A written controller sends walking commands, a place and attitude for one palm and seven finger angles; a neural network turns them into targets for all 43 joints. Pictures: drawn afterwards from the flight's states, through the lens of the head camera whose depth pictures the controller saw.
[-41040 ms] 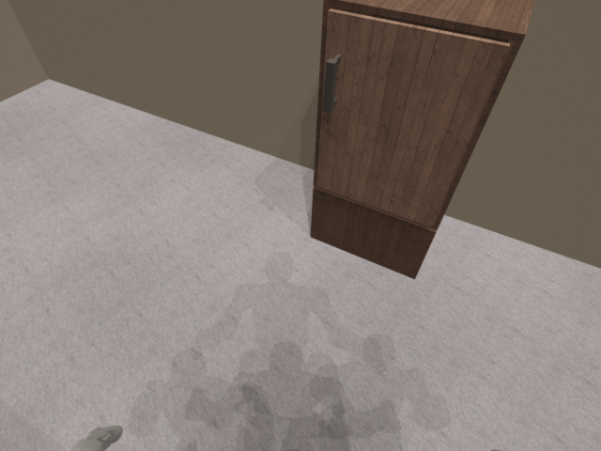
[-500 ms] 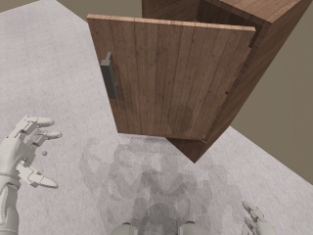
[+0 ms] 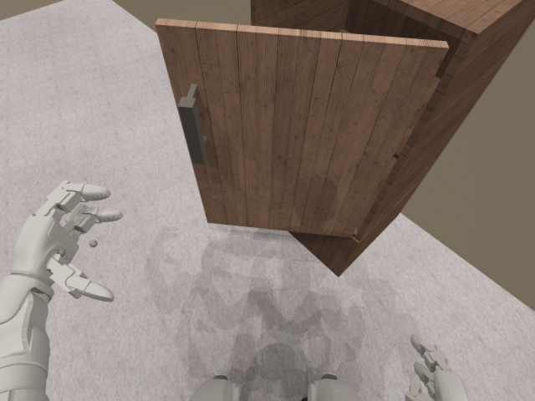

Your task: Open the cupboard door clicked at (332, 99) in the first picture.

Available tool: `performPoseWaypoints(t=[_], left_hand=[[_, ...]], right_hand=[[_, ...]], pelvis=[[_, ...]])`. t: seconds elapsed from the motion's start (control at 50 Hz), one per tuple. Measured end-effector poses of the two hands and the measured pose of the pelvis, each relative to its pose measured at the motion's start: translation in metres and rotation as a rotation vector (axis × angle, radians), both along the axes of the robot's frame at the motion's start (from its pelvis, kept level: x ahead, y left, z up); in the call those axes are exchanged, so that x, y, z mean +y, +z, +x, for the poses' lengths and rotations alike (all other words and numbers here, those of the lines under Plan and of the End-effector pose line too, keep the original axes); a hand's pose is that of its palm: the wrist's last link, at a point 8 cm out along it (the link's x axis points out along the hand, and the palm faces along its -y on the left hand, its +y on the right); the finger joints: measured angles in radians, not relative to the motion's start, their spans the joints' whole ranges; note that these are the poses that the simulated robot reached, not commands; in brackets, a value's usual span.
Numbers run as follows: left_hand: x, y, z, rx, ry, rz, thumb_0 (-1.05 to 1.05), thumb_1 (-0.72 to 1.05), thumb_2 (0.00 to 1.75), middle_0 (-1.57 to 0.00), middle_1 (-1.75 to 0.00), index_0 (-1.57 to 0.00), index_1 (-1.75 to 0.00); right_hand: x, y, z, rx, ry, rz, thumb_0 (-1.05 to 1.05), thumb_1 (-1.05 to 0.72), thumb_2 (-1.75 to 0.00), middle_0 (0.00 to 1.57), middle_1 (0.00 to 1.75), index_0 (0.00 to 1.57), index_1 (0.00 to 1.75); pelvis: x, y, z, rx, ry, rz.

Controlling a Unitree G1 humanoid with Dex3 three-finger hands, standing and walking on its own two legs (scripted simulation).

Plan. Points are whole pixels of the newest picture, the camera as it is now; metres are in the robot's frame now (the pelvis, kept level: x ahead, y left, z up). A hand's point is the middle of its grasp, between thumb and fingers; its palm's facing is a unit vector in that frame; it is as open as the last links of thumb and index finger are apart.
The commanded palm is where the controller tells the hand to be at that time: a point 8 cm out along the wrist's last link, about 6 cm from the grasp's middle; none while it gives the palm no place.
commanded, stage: move the hooked fingers beside the handle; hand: left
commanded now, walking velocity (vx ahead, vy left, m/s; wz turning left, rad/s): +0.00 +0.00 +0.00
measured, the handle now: (196, 125) +0.57 +0.17 +0.04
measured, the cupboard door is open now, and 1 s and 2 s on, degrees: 41 41 41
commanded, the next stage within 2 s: none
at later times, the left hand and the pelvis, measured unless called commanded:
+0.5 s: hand (120, 200) +0.38 +0.25 +0.05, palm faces -0.05 -1.00 -0.02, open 14.0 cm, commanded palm +0.37 +0.30 +0.05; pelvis +0.01 +0.00 +0.00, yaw -1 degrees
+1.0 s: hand (138, 161) +0.46 +0.24 +0.06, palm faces -0.07 -1.00 -0.02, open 14.0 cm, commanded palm +0.45 +0.29 +0.05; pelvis +0.00 +0.00 -0.02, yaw -2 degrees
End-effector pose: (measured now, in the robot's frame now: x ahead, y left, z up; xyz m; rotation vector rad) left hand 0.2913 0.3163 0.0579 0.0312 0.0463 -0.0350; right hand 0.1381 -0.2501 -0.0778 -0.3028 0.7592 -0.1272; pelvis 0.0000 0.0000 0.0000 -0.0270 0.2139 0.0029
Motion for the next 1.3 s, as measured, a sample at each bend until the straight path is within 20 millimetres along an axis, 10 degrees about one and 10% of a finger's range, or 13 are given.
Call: performPoseWaypoints(t=[1.3], left_hand=[[-0.027, -0.004, 0.194, -0.005, -0.018, -0.022, -0.01, -0.50, 0.30, -0.30, -1.20, -0.30, -1.20]], right_hand=[[-0.007, -0.033, -0.149, 0.546, -0.247, -0.036, 0.00, -0.90, -0.90, 0.20, 0.30, 0.21, 0.30]], pelvis=[[0.011, -0.022, -0.005, 0.175, -0.042, -0.021]])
